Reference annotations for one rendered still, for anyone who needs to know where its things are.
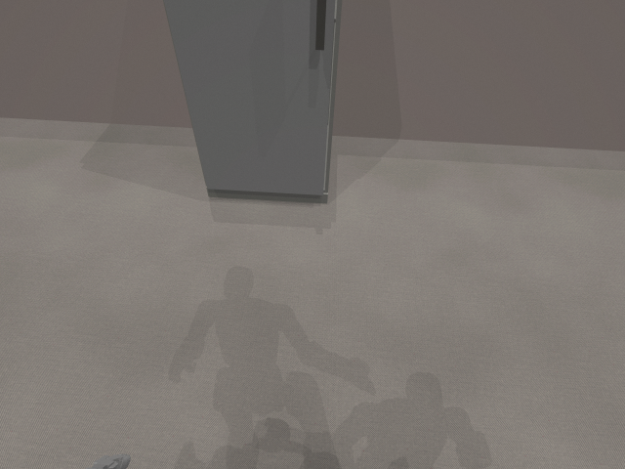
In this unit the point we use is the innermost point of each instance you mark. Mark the fridge door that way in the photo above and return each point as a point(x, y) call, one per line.
point(257, 90)

